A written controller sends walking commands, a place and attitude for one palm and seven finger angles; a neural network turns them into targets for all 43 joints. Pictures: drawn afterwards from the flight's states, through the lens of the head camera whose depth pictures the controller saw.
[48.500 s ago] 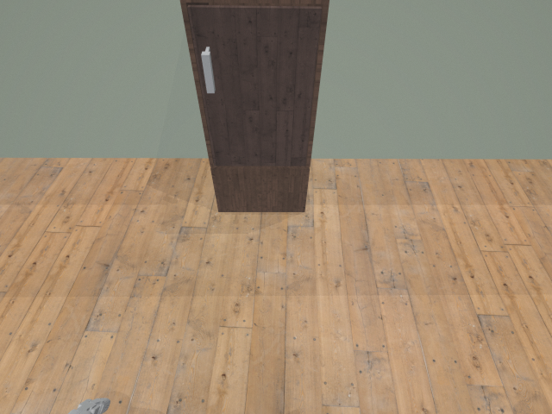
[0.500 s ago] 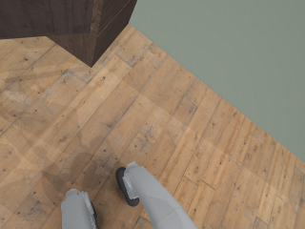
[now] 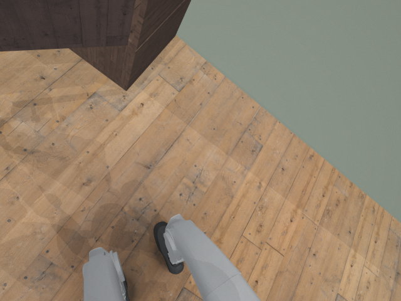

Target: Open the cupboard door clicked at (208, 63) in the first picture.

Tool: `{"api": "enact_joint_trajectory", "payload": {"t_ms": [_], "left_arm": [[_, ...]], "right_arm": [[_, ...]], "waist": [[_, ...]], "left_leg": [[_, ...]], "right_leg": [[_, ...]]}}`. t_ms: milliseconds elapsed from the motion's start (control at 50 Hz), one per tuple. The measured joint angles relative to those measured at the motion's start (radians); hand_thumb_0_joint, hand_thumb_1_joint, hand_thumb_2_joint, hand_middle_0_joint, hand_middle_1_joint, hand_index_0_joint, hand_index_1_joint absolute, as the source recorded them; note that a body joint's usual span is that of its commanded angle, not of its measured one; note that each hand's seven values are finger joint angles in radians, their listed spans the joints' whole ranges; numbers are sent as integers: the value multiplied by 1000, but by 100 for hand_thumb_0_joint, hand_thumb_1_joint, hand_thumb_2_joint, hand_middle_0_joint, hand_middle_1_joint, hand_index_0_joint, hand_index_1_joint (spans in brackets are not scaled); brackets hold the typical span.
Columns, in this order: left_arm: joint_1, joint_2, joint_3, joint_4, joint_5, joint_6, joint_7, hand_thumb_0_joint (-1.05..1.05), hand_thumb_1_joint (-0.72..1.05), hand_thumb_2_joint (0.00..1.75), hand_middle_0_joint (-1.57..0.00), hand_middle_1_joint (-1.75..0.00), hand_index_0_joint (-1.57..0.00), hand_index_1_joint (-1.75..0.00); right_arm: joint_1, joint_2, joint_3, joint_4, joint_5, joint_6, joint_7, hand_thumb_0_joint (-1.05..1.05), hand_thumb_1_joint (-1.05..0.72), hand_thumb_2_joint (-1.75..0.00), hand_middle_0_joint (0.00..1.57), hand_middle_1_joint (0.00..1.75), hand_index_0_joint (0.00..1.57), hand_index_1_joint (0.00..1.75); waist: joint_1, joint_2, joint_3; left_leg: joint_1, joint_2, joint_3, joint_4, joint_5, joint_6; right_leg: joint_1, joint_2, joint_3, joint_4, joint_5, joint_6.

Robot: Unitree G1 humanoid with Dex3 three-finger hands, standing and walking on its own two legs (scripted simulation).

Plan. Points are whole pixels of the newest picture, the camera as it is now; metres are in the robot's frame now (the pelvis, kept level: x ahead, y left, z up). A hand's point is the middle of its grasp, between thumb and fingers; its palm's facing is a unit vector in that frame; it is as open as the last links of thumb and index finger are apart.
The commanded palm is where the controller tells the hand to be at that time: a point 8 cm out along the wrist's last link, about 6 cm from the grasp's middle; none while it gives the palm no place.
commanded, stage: move the hooked fingers beside the handle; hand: left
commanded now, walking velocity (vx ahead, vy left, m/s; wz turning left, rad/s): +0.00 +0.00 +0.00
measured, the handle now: out of the picture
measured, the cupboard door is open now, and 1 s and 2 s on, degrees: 51 51 51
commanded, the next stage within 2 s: slide the fingers in behind the handle in 0.96 s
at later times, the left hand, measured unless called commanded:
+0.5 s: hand out of the picture +0.63 +0.31 +0.10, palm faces +0.09 -1.00 -0.01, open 14.0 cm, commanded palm +0.69 +0.27 +0.09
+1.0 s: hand out of the picture +0.63 +0.31 +0.10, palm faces +0.09 -1.00 -0.01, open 14.0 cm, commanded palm +0.69 +0.28 +0.09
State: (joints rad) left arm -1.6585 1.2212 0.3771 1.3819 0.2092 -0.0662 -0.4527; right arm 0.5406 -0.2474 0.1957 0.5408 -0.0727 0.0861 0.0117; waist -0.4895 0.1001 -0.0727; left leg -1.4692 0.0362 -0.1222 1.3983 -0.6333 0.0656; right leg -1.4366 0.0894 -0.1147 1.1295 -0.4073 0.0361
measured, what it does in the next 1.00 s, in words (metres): stands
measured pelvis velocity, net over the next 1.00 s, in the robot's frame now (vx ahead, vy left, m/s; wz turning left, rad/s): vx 0.00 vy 0.00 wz -0.01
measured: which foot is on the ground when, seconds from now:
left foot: down 0.00-1.00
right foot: down 0.00-1.00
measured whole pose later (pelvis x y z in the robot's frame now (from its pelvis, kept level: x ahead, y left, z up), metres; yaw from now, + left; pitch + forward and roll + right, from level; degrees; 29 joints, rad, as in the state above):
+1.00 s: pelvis +0.00 +0.00 +0.00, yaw -1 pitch +40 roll -14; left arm -1.67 1.26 0.39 1.40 0.23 -0.07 -0.45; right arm 0.56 -0.25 0.21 0.54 -0.07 0.09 0.02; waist -0.51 0.11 -0.06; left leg -1.49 0.04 -0.11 1.42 -0.64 0.07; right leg -1.46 0.09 -0.11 1.15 -0.41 0.04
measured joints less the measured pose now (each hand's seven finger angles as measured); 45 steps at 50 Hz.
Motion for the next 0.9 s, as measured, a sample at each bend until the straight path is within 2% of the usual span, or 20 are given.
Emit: {"api": "enact_joint_trajectory", "payload": {"t_ms": [180, 420, 620, 900], "left_arm": [[-1, -8, 9, -1, 8, -18, 21, -1, -49, 30, -30, -120, -30, -120], [-4, 23, 11, 3, 15, -24, 18, -1, -49, 30, -30, -120, -30, -120], [-29, 29, 3, 9, 24, -1, 18, -1, -49, 30, -30, -120, -30, -120], [-21, 26, 4, 11, 18, -2, 12, -1, -49, 30, -30, -120, -30, -120]], "right_arm": [[3, 2, -5, -1, -4, 2, 7, 0, -90, -90, 20, 30, 20, 30], [26, 4, 9, 8, 0, 3, 6, 0, -90, -90, 20, 30, 20, 30], [39, 8, 12, 7, -2, 7, 9, 0, -90, -90, 20, 30, 20, 30], [32, 1, 10, 1, -1, 0, 8, 0, -90, -90, 20, 30, 20, 30]], "waist": [[-5, 3, 6], [-18, 5, 11], [-24, 11, 10], [-19, 10, 9]], "left_leg": [[1, 0, 1, 7, -1, 3], [-24, 1, 12, 23, -3, 7], [-23, 2, 3, 20, -3, 5], [-19, 3, 4, 17, -2, 2]], "right_leg": [[2, 0, 1, 3, 1, 3], [-28, 1, 10, 22, 2, 7], [-23, 2, 2, 16, 2, 4], [-21, 3, 3, 15, 1, 2]]}}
